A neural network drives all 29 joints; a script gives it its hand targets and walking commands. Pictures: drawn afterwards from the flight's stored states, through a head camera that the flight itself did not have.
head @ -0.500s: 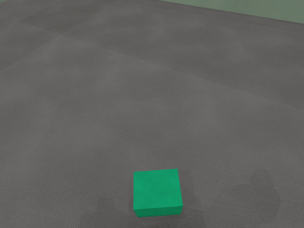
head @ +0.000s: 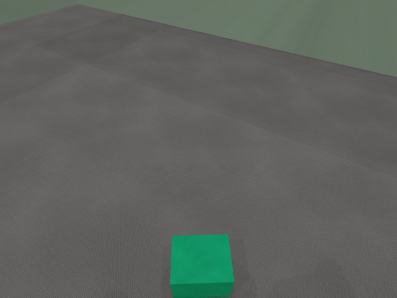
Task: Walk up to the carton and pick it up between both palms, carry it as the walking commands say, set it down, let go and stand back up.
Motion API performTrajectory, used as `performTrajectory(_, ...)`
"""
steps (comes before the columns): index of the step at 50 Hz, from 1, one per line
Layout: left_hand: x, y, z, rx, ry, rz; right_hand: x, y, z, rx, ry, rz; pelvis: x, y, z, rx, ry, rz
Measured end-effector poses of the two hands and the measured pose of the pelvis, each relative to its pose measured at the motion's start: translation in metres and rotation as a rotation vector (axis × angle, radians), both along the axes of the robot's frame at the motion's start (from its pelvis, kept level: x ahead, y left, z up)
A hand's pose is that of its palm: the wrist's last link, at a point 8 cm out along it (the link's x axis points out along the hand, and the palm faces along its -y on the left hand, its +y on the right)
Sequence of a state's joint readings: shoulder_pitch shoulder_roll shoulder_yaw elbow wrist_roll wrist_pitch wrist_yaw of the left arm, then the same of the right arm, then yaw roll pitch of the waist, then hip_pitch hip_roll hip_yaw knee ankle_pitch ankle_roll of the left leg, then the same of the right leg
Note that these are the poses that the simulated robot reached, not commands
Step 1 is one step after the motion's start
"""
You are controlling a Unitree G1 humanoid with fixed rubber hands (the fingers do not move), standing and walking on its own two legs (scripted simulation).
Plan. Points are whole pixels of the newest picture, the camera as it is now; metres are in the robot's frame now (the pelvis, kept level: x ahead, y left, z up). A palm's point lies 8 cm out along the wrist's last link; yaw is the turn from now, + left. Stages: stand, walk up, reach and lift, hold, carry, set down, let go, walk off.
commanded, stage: walk up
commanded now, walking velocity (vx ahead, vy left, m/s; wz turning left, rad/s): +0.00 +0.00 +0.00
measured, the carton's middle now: (200, 266) +0.44 -0.01 -0.67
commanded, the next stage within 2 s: stand in 1.08 s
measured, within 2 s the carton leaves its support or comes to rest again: neither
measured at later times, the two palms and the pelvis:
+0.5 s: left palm out of the picture +0.04 +0.21 -0.13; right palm out of the picture +0.01 -0.26 -0.16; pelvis +0.01 -0.03 -0.01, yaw +0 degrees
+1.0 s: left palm out of the picture +0.03 +0.22 -0.14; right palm out of the picture +0.11 -0.25 -0.14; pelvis +0.05 -0.01 +0.00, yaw +2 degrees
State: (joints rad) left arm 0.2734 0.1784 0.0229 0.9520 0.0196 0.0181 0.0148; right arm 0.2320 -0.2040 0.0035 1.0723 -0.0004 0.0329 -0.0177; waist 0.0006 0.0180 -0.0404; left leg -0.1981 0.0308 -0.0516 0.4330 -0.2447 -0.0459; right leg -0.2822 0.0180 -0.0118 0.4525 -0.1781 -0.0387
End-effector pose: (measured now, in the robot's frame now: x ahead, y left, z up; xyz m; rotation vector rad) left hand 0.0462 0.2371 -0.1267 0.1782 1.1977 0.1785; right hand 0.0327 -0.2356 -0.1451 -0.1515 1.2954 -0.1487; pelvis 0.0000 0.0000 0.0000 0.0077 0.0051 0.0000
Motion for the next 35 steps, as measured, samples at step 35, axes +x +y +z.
performTrajectory(35,-0.032,-0.04,0.006,0.058,0.151,0.041,0.02,-0.039,-0.013,0.032,0.059,0.001,0.033,-0.045,-0.002,0.022,0.0,-0.002)
